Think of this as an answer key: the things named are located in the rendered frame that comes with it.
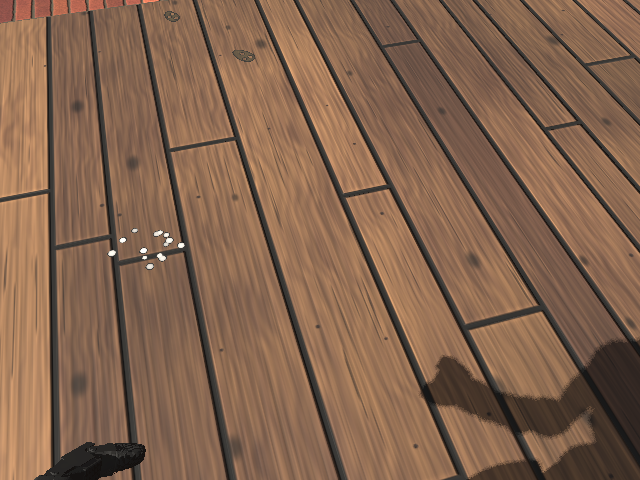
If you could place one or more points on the robot left hand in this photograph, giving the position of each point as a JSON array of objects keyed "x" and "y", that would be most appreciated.
[{"x": 89, "y": 462}]

